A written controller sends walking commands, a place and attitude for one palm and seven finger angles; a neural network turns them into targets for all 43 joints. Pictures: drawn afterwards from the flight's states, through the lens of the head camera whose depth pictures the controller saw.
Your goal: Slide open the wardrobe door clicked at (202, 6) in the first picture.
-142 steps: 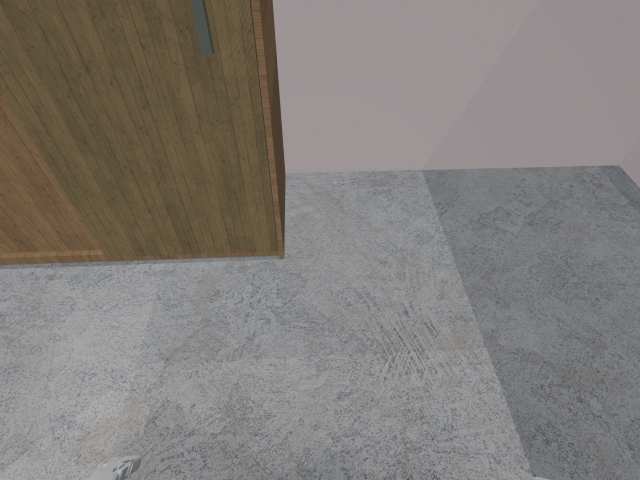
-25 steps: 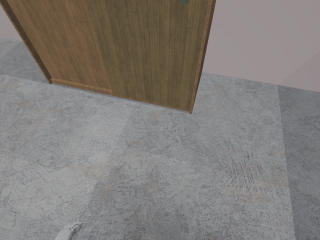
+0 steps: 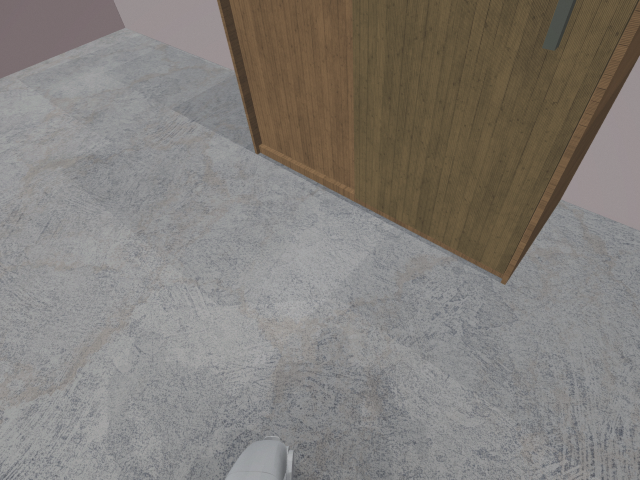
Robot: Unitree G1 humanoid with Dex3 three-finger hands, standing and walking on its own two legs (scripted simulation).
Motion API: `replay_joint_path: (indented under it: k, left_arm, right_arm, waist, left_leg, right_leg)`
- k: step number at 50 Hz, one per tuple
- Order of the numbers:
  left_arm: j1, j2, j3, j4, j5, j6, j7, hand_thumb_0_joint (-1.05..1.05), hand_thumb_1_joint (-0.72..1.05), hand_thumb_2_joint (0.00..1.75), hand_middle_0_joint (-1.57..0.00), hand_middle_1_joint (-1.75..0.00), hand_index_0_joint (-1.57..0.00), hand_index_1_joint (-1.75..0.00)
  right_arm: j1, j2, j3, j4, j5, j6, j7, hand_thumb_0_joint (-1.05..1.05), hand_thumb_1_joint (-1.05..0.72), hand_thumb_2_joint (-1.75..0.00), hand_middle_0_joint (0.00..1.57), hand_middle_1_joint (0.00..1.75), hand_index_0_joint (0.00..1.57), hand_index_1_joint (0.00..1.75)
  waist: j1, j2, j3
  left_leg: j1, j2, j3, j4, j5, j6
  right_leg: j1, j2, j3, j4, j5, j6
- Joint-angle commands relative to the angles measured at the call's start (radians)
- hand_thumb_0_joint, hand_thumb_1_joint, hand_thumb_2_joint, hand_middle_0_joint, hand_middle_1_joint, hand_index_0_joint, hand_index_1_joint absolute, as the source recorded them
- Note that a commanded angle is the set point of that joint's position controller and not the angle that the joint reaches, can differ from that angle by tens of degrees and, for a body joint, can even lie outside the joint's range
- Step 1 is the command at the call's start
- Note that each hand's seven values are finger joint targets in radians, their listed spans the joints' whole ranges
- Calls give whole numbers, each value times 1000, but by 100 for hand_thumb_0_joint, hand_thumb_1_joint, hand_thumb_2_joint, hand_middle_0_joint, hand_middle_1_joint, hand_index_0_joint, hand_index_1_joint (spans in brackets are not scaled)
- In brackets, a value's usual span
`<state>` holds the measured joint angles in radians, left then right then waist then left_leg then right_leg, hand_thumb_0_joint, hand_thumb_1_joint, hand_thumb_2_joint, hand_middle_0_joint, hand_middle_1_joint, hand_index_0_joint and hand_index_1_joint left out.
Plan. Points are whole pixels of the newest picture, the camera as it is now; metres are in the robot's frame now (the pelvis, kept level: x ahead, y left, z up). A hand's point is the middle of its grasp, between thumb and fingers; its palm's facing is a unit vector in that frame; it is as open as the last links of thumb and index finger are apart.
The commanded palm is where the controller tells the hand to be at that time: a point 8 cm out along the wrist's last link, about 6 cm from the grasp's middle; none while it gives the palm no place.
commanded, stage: walk to a spot facing it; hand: right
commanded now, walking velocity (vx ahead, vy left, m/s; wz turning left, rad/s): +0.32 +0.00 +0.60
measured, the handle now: out of the picture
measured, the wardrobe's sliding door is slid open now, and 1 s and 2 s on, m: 0.00 0.00 0.00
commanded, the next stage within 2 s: turn to face it in 1.10 s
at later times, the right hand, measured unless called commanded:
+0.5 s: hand (431, 396) +0.29 -0.13 -0.17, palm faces -0.18 +0.96 -0.21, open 7.3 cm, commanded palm none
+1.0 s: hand (422, 287) +0.50 -0.13 -0.18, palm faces -0.35 +0.92 -0.16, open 7.4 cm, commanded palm none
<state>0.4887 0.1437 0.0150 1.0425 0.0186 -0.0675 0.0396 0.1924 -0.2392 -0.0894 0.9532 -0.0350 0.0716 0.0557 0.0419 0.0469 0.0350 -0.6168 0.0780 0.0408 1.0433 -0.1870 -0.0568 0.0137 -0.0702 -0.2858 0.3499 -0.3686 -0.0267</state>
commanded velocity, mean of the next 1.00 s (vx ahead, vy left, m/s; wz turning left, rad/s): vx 0.24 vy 0.00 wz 0.45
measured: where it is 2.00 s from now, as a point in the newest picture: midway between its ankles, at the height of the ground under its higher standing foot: (322, 417)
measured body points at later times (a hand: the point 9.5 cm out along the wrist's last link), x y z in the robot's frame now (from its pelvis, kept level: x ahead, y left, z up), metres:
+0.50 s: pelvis +0.20 +0.05 +0.00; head +0.21 +0.05 +0.44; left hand +0.23 +0.30 -0.14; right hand +0.30 -0.18 -0.16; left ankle +0.17 +0.14 -0.74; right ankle +0.31 -0.08 -0.68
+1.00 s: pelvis +0.37 +0.02 +0.00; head +0.40 +0.00 +0.45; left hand +0.27 +0.25 -0.13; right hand +0.52 -0.18 -0.16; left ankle +0.35 +0.18 -0.65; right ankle +0.38 -0.05 -0.74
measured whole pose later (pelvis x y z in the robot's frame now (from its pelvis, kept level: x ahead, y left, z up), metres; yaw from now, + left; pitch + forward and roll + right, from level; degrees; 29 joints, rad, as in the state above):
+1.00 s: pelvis +0.37 +0.02 +0.00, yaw +26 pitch -1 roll +2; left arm 0.32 0.15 0.04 1.03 0.02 -0.05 0.04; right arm 0.24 -0.21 -0.12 0.99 -0.03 0.05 0.02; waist -0.01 0.05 0.05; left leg -0.61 0.09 0.06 1.15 -0.19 -0.05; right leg -0.12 -0.11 -0.35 0.44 -0.30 -0.04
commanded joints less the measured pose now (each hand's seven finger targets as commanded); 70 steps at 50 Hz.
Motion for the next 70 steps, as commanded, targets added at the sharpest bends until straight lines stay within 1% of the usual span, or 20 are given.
replay_joint_path:
  k: [1, 5, 8, 9, 10, 11, 18, 28, 31, 33, 34, 40, 44, 53, 58, 59, 60, 61, 66, 70]
  left_arm:
    - [113, 157, 40, 0, 14, -17, 7, 0, 90, 90, -20, -30, -20, -30]
    - [100, 171, 46, 16, 15, -12, 1, 0, 90, 90, -20, -30, -20, -30]
    - [46, 213, 56, -7, 2, -10, -7, 0, 90, 90, -20, -30, -20, -30]
    - [23, 198, 52, -26, -13, -8, -21, 0, 90, 90, -20, -30, -20, -30]
    - [47, 122, 38, -60, -25, -10, -23, 0, 90, 90, -20, -30, -20, -30]
    - [-66, 127, 41, -103, -23, -7, -17, 0, 90, 90, -20, -30, -20, -30]
    - [-40, 65, 49, -60, 10, 46, -30, 0, 90, 90, -20, -30, -20, -30]
    - [-339, 84, 46, -171, 7, 12, -62, 0, 90, 90, -20, -30, -20, -30]
    - [-221, 136, 60, -128, 10, -4, -47, 0, 90, 90, -20, -30, -20, -30]
    - [17, 336, 106, -72, 24, -12, -31, 0, 90, 90, -20, -30, -20, -30]
    - [16, 309, 91, -75, 17, 2, -28, 0, 90, 90, -20, -30, -20, -30]
    - [-180, 125, 41, -87, 1, -21, -8, 0, 90, 90, -20, -30, -20, -30]
    - [-160, 106, 45, -76, 0, -13, -1, 0, 90, 90, -20, -30, -20, -30]
    - [-86, 152, 70, -37, 12, 27, -6, 0, 90, 90, -20, -30, -20, -30]
    - [-113, 199, 92, -65, 6, 43, -17, 0, 90, 90, -20, -30, -20, -30]
    - [-128, 194, 89, -87, -4, 44, -26, 0, 90, 90, -20, -30, -20, -30]
    - [-121, 114, 67, -130, -12, 47, -34, 0, 90, 90, -20, -30, -20, -30]
    - [-173, 106, 59, -143, -14, 59, -20, 0, 90, 90, -20, -30, -20, -30]
    - [-106, 63, 42, -41, 1, 99, -17, 0, 90, 90, -20, -30, -20, -30]
    - [-78, 53, 39, -15, -2, 117, -25, 0, 90, 90, -20, -30, -20, -30]
  right_arm:
    - [-255, 14, 22, -150, 3, -51, 13, 0, -90, -90, 20, 30, 20, 30]
    - [-243, 22, 25, -143, 5, -69, 7, 0, -90, -90, 20, 30, 20, 30]
    - [41, -51, -1, -58, 2, -94, -10, 0, -90, -90, 20, 30, 20, 30]
    - [203, -131, -24, -9, -2, -104, -20, 0, -90, -90, 20, 30, 20, 30]
    - [298, -232, -46, 10, 9, -113, -39, 0, -90, -90, 20, 30, 20, 30]
    - [296, -274, -52, 8, 36, -100, -50, 0, -90, -90, 20, 30, 20, 30]
    - [14, -92, 6, -23, 11, -136, -61, 0, -90, -90, 20, 30, 20, 30]
    - [155, -107, 3, 24, 8, -141, -59, 0, -90, -90, 20, 30, 20, 30]
    - [139, -108, -1, 20, 17, -132, -58, 0, -90, -90, 20, 30, 20, 30]
    - [172, -11, 15, -11, 30, -133, -42, 0, -90, -90, 20, 30, 20, 30]
    - [119, -51, 9, -21, 16, -131, -48, 0, -90, -90, 20, 30, 20, 30]
    - [176, 19, -9, 39, 5, -73, -31, 0, -90, -90, 20, 30, 20, 30]
    - [168, 39, -21, 25, 2, -42, -32, 0, -90, -90, 20, 30, 20, 30]
    - [-78, 34, -5, -68, 7, -35, -28, 0, -90, -90, 20, 30, 20, 30]
    - [31, -15, -14, -63, 4, -66, -38, 0, -90, -90, 20, 30, 20, 30]
    - [145, -74, -27, -37, 0, -83, -44, 0, -90, -90, 20, 30, 20, 30]
    - [220, -192, -47, -17, -1, -99, -60, 0, -90, -90, 20, 30, 20, 30]
    - [254, -221, -49, 1, 26, -90, -76, 0, -90, -90, 20, 30, 20, 30]
    - [-30, -45, 21, -45, 19, -97, -97, 0, -90, -90, 20, 30, 20, 30]
    - [-55, -48, 26, -37, 16, -93, -89, 0, -90, -90, 20, 30, 20, 30]
  waist:
    - [46, -178, 121]
    - [17, -195, 90]
    - [-123, -171, -94]
    - [-203, -66, -207]
    - [-204, 132, -352]
    - [-209, 121, -344]
    - [15, -10, 21]
    - [-74, 63, 24]
    - [-7, -22, -28]
    - [62, -436, -189]
    - [75, -316, -135]
    - [-64, -176, 4]
    - [-71, -176, 4]
    - [8, -219, 43]
    - [-65, -173, -69]
    - [-131, -68, -148]
    - [-146, 234, -239]
    - [-153, 235, -289]
    - [-6, 28, -97]
    - [3, 72, -26]
  left_leg:
    - [-212, 10, 62, -156, -38, 32]
    - [-13, -57, 138, -332, -95, 96]
    - [434, -135, 172, -479, -43, 150]
    - [769, -13, 35, -504, 46, 196]
    - [1040, 295, -474, -555, 143, 327]
    - [989, 351, -628, -675, 192, 369]
    - [251, 146, -180, -821, 88, 234]
    - [402, 136, -232, -771, 29, 230]
    - [319, 75, -192, -586, 87, 184]
    - [-19, -113, 18, -6, -371, 80]
    - [-54, -73, -47, 142, -394, 85]
    - [35, 9, -35, 236, -64, 34]
    - [-2, 13, -10, 224, -1, 14]
    - [14, 11, 86, -186, -93, 10]
    - [308, -63, 124, -444, -65, 66]
    - [540, -6, 44, -553, 134, 99]
    - [794, 282, -373, -581, 600, 218]
    - [782, 359, -412, -598, 853, 304]
    - [368, 212, -109, -711, 393, 208]
    - [291, 185, -8, -772, 146, 185]
  right_leg:
    - [144, -293, 155, -114, 506, -90]
    - [118, -286, 35, 2, 855, -69]
    - [-1, -258, -34, 382, 1058, -7]
    - [-250, -232, -43, 634, 746, 34]
    - [-593, -52, 22, 973, -168, 95]
    - [-683, -31, 178, 1120, -237, 74]
    - [-508, -124, 240, 857, 79, 81]
    - [-457, -53, 191, 321, 145, 79]
    - [-151, -14, 163, 136, 178, 69]
    - [227, -441, 647, -30, 137, -70]
    - [130, -485, 685, -90, 50, -108]
    - [-175, -287, 179, -97, 480, 39]
    - [-183, -272, 73, -72, 619, 19]
    - [-37, -318, 10, 6, 658, -69]
    - [-56, -327, -39, 297, 808, -17]
    - [-202, -302, -55, 520, 676, 32]
    - [-539, -117, -42, 797, -116, 103]
    - [-585, -54, 128, 938, -308, 102]
    - [-441, -83, 268, 847, -40, 83]
    - [-392, -44, 238, 693, -2, 84]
